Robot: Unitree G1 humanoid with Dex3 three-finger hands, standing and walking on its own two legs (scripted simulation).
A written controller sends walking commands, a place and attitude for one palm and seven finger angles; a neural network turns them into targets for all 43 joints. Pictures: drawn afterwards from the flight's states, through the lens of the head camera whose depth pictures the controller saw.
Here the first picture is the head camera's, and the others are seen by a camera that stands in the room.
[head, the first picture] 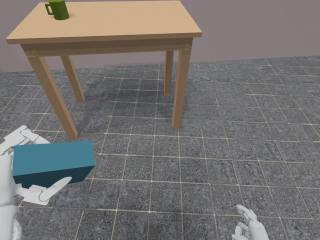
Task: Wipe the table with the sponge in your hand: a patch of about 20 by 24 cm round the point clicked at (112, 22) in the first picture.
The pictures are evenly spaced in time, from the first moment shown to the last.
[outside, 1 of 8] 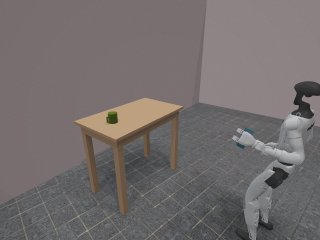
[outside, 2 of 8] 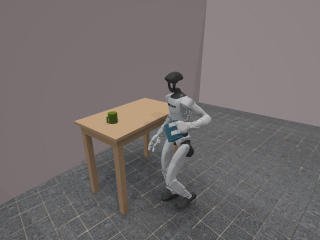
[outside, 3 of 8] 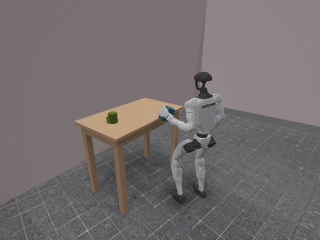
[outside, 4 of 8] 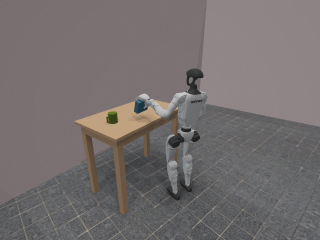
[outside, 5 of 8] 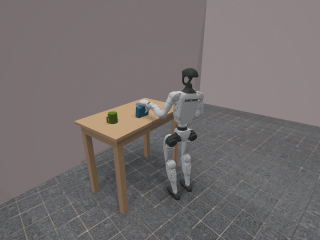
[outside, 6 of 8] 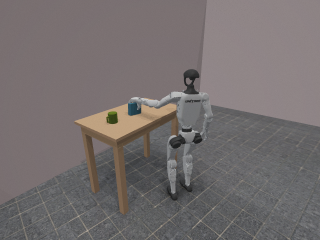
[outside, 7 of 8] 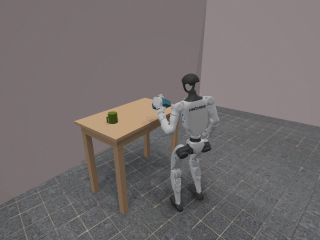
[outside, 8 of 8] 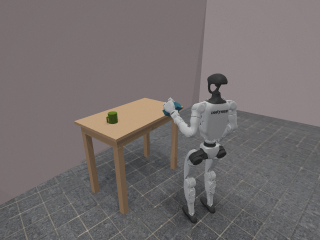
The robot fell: no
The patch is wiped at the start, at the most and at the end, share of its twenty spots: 0.00 0.95 0.95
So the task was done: yes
